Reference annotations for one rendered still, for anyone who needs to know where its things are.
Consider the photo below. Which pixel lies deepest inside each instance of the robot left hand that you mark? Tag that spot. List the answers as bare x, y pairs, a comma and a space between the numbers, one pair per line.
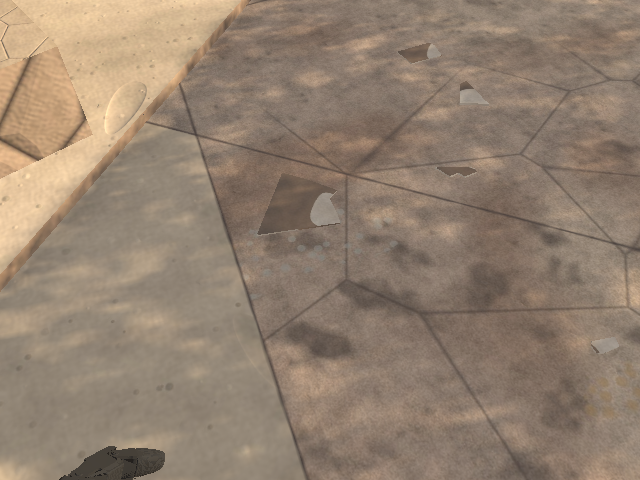
112, 464

